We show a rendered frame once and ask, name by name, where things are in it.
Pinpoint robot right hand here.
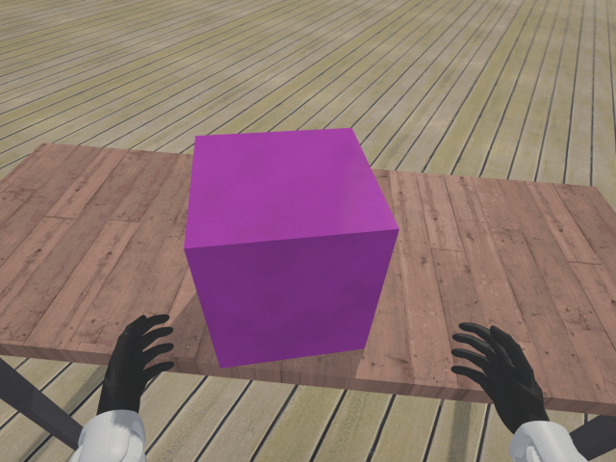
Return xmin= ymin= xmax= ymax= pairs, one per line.
xmin=451 ymin=322 xmax=550 ymax=434

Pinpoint carton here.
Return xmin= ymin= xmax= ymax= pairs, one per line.
xmin=184 ymin=128 xmax=399 ymax=369

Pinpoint robot left hand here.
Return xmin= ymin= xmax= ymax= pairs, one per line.
xmin=96 ymin=315 xmax=174 ymax=416

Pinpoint table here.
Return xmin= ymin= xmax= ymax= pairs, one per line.
xmin=0 ymin=142 xmax=616 ymax=461

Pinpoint robot right forearm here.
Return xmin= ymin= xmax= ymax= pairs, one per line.
xmin=509 ymin=421 xmax=588 ymax=462

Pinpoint robot left forearm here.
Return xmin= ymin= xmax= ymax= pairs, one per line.
xmin=69 ymin=410 xmax=147 ymax=462

